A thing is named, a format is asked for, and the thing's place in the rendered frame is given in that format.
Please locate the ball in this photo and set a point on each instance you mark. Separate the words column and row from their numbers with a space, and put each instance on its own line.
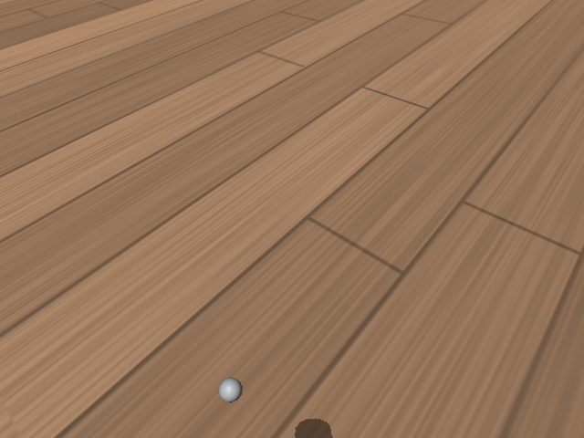
column 229, row 389

